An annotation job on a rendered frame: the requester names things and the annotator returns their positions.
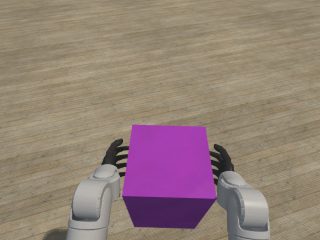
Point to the right robot hand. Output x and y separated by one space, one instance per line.
224 163

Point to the carton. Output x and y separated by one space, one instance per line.
168 179

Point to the robot left forearm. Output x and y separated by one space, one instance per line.
91 204

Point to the left robot hand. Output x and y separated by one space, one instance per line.
112 157

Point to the robot right forearm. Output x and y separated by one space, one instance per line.
247 208

